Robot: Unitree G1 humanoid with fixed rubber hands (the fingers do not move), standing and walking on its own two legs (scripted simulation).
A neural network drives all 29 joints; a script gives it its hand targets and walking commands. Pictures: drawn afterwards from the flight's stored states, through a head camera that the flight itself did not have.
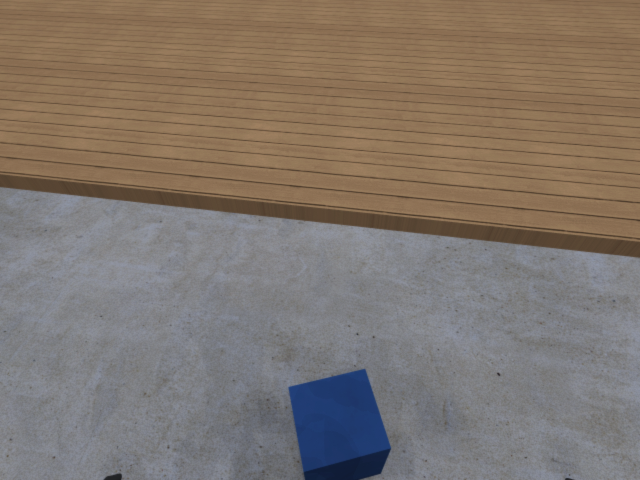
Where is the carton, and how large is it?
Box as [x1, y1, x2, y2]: [288, 369, 390, 479]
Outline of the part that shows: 364,369 288,387 305,479 359,479 380,473 390,449 390,446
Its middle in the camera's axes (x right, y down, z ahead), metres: +0.04 +0.53 +1.06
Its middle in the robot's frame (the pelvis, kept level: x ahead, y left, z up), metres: +0.39 +0.00 -0.66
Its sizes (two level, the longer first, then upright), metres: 0.210 0.200 0.250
